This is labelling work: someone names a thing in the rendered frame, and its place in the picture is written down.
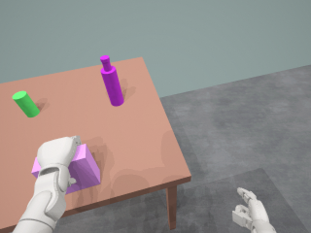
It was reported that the sponge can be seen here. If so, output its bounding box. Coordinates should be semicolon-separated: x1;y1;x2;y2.
31;144;101;194

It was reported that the robot right hand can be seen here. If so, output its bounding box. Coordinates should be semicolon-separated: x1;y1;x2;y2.
232;187;270;231

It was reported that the robot right forearm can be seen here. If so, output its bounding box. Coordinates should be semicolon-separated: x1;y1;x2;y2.
251;220;276;233

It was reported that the robot left forearm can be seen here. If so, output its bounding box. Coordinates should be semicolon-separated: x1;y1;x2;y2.
13;163;69;233

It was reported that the robot left hand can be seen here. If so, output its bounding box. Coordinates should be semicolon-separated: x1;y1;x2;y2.
37;135;82;187

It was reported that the table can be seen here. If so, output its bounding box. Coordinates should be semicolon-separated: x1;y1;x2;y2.
0;56;191;233

